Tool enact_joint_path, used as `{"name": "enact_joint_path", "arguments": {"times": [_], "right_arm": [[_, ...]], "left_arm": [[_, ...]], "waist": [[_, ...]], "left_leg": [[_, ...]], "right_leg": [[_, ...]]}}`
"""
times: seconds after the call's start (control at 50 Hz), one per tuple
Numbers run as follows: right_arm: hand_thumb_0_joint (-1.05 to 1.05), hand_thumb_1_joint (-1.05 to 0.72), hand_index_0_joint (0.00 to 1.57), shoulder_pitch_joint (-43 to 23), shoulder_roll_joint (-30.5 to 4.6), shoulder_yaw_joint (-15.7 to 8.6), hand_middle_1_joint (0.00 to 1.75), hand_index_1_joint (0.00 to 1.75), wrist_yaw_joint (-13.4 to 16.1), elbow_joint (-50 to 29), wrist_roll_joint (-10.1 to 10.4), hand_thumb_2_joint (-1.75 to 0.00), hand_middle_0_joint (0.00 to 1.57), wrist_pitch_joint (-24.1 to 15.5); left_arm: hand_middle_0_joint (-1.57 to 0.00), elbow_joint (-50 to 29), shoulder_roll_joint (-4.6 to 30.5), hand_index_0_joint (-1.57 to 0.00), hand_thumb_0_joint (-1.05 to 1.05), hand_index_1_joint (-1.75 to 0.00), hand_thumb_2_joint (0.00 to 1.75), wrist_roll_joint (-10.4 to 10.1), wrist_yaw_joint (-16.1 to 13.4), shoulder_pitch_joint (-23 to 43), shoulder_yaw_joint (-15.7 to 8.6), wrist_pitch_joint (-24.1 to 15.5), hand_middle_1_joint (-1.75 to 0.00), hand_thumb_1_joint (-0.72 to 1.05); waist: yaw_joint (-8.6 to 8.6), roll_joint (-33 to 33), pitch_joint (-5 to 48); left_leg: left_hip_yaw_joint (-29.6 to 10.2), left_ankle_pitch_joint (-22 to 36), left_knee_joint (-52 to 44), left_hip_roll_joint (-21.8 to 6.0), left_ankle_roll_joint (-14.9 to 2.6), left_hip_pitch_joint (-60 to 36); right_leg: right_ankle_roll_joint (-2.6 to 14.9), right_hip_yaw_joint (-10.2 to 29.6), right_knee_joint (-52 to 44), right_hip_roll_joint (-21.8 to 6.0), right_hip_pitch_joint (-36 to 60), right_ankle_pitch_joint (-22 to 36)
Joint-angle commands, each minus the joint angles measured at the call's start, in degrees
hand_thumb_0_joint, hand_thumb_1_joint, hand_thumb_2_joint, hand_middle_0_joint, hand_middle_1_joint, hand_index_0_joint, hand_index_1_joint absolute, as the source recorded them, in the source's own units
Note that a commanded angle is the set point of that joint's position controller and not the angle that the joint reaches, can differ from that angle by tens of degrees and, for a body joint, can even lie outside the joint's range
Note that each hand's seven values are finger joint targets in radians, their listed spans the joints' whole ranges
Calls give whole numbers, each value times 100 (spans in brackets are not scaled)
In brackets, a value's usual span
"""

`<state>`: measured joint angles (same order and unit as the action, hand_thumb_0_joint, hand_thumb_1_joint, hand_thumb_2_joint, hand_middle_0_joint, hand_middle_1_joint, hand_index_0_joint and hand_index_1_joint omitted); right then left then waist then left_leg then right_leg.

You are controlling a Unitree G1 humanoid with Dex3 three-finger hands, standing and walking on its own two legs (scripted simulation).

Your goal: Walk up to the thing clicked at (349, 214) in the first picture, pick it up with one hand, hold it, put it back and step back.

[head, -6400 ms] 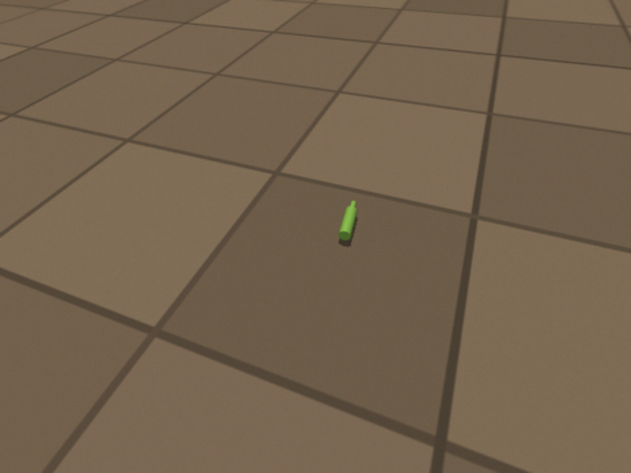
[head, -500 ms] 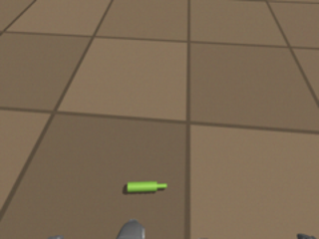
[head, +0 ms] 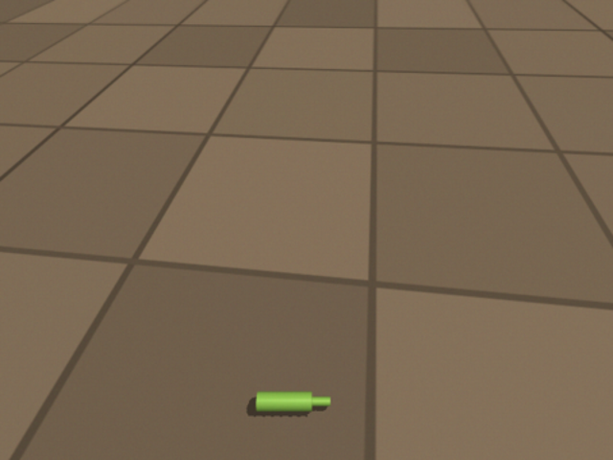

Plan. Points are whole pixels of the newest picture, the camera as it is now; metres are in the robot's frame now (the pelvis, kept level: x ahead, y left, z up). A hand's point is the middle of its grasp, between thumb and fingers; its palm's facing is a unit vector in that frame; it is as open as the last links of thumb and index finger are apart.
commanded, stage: walk up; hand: left
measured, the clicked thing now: (293, 401) +0.46 +0.11 -0.74
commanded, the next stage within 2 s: stand in 0.84 s
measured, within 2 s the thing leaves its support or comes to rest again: neither
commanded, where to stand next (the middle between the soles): +0.07 +0.02 m, yaw +0 degrees
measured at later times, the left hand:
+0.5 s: hand out of the picture +0.08 +0.25 -0.15, palm faces +0.02 -0.95 -0.32, open 7.4 cm
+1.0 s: hand out of the picture +0.09 +0.25 -0.15, palm faces +0.03 -0.94 -0.34, open 7.4 cm
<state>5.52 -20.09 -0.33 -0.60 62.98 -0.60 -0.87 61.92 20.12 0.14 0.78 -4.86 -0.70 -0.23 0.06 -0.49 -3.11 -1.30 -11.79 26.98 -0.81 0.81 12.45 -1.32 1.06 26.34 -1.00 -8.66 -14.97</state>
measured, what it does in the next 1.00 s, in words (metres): stands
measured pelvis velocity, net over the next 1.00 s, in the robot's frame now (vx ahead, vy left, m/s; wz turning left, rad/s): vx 0.02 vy -0.01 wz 0.02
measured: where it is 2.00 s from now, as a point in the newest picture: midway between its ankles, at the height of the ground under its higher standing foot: outside the picture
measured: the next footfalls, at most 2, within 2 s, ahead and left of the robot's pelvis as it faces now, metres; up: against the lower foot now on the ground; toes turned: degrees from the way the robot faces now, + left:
none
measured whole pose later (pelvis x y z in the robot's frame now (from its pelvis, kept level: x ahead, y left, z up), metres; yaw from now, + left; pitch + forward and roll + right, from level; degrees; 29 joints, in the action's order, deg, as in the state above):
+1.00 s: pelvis +0.02 -0.01 +0.01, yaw +1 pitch -2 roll +0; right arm 4.0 -19.6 -0.4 -0.2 64.9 -0.6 -0.4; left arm 65.1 19.8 0.2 0.2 -4.8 -1.2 -0.7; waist -0.3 0.0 -3.8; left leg -2.4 -8.9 19.3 -0.8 1.3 8.1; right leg -1.2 -0.2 18.2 -1.1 -3.7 -12.3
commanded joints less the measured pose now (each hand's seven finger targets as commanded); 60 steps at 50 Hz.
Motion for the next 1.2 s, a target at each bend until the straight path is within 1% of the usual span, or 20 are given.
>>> {"name": "enact_joint_path", "arguments": {"times": [0.0, 0.06, 0.1, 0.16, 0.18, 0.24, 0.34, 0.42, 0.48, 0.64, 0.8, 0.82, 0.84, 0.86, 0.92, 0.98, 1.0, 1.02, 1.06, 1.18], "right_arm": [[0, -90, 20, -323, -1200, -225, 30, 30, 45, -239, 19, -90, 20, -149], [0, -90, 20, -303, -1228, -241, 30, 30, 55, -176, 6, -90, 20, -167], [0, -90, 20, -364, -1221, -222, 30, 30, 58, -190, 19, -90, 20, -169], [0, -90, 20, -386, -1237, -227, 30, 30, 69, -158, 9, -90, 20, -156], [0, -90, 20, -392, -1239, -229, 30, 30, 67, -171, 7, -90, 20, -152], [0, -90, 20, -432, -1263, -232, 30, 30, 76, -161, 7, -90, 20, -155], [0, -90, 20, -358, -1232, -237, 30, 30, 90, -127, 28, -90, 20, -152], [0, -90, 20, -394, -1218, -237, 30, 30, 99, -131, 31, -90, 20, -138], [0, -90, 20, -360, -1216, -242, 30, 30, 107, -106, 29, -90, 20, -123], [0, -90, 20, -430, -1208, -244, 30, 30, 111, -129, 22, -90, 20, -109], [0, -90, 20, -423, -1163, -229, 30, 30, 112, -128, 22, -90, 20, -103], [0, -90, 20, -445, -1157, -226, 30, 30, 119, -132, 5, -90, 20, -101], [0, -90, 20, -441, -1187, -237, 30, 30, 120, -145, 16, -90, 20, -101], [0, -90, 20, -448, -1169, -223, 30, 30, 113, -130, 19, -90, 20, -99], [0, -90, 20, -400, -1168, -215, 30, 30, 98, -124, 30, -90, 20, -88], [0, -90, 20, -395, -1155, -215, 30, 30, 89, -141, 16, -90, 20, -86], [0, -90, 20, -458, -1182, -213, 30, 30, 90, -129, 30, -90, 20, -73], [0, -90, 20, -380, -1186, -218, 30, 30, 93, -135, 31, -90, 20, -77], [0, -90, 20, -421, -1165, -201, 30, 30, 88, -131, 33, -90, 20, -68], [0, -90, 20, -383, -1198, -193, 30, 30, 84, -88, 28, -90, 20, -72]], "left_arm": [[-20, -282, 1249, -20, 0, -30, 90, 30, -59, 431, -253, -154, -30, 90], [-20, -208, 1205, -20, 0, -30, 90, 22, -61, 450, -254, -164, -30, 90], [-20, -158, 1208, -20, 0, -30, 90, 12, -67, 388, -262, -167, -30, 90], [-20, -121, 1234, -20, 0, -30, 90, 12, -68, 415, -253, -148, -30, 90], [-20, -93, 1224, -20, 0, -30, 90, 7, -71, 369, -257, -141, -30, 90], [-20, -64, 1215, -20, 0, -30, 90, 23, -65, 318, -250, -131, -30, 90], [-20, -12, 1215, -20, 0, -30, 90, 27, -77, 316, -254, -154, -30, 90], [-20, 36, 1189, -20, 0, -30, 90, -3, -93, 265, -249, -138, -30, 90], [-20, 32, 1180, -20, 0, -30, 90, 9, -106, 275, -254, -139, -30, 90], [-20, 32, 1149, -20, 0, -30, 90, 21, -110, 283, -254, -121, -30, 90], [-20, 16, 1144, -20, 0, -30, 90, 33, -113, 328, -276, -117, -30, 90], [-20, -16, 1202, -20, 0, -30, 90, 24, -125, 235, -263, -140, -30, 90], [-20, -12, 1156, -20, 0, -30, 90, 31, -135, 229, -263, -148, -30, 90], [-20, 2, 1157, -20, 0, -30, 90, 23, -131, 206, -251, -150, -30, 90], [-20, -25, 1170, -20, 0, -30, 90, 5, -125, 199, -240, -159, -30, 90], [-20, -57, 1193, -20, 0, -30, 90, 23, -129, 198, -231, -165, -30, 90], [-20, -47, 1200, -20, 0, -30, 90, 15, -126, 199, -228, -161, -30, 90], [-20, -72, 1208, -20, 0, -30, 90, 27, -124, 219, -227, -169, -30, 90], [-20, -62, 1225, -20, 0, -30, 90, 30, -126, 228, -225, -156, -30, 90], [-20, -39, 1197, -20, 0, -30, 90, 25, -113, 132, -203, -139, -30, 90]], "waist": [[27, 321, 282], [43, 190, 412], [2, 117, 400], [21, 9, 359], [5, -50, 311], [-8, -134, 398], [25, 15, 643], [-1, -17, 554], [15, 53, 672], [11, -18, 521], [10, 47, 575], [-29, 91, 447], [-18, 49, 502], [-28, 102, 403], [-7, 58, 453], [-5, 58, 569], [-14, 70, 522], [20, 44, 647], [24, 60, 537], [-2, 8, 447]], "left_leg": [[-556, -163, -728, -442, -204, -237], [-528, 322, -769, -495, -181, -364], [-534, 648, -778, -516, -184, -347], [-526, 420, -860, -505, -158, -377], [-575, 387, -924, -546, -162, -350], [-616, 356, -990, -575, -190, -308], [-498, 1119, -825, -565, -184, -525], [-495, 1332, -839, -560, -161, -603], [-478, 1500, -808, -596, -180, -679], [-498, 1313, -908, -548, -162, -558], [-493, 1463, -896, -549, -160, -556], [-532, 1654, -914, -632, -139, -638], [-531, 1717, -879, -647, -146, -660], [-539, 1627, -917, -616, -127, -624], [-513, 1463, -965, -601, -118, -636], [-505, 1547, -936, -620, -116, -693], [-495, 1362, -939, -599, -122, -695], [-473, 1400, -919, -620, -138, -750], [-483, 1186, -982, -591, -117, -705], [-516, 1058, -1047, -589, -108, -684]], "right_leg": [[293, 556, -1065, -547, -255, -297], [273, 457, -1036, -547, -93, 151], [237, 379, -1036, -517, 18, 398], [236, 378, -1039, -538, -35, 392], [222, 327, -1039, -505, -30, 289], [234, 298, -1032, -502, 99, 378], [218, 292, -1063, -579, 312, 913], [175, 222, -1054, -564, 247, 989], [178, 201, -1065, -582, 350, 1145], [156, 171, -1087, -575, 360, 1039], [154, 154, -1101, -583, 483, 1139], [169, 245, -1065, -639, 377, 1328], [162, 220, -1060, -637, 417, 1390], [151, 221, -1087, -624, 360, 1312], [159, 249, -1125, -626, 400, 1215], [169, 230, -1101, -630, 445, 1283], [165, 276, -1171, -636, 404, 1182], [175, 285, -1133, -661, 483, 1271], [173, 270, -1157, -637, 373, 1064], [185, 265, -1157, -603, 272, 882]]}}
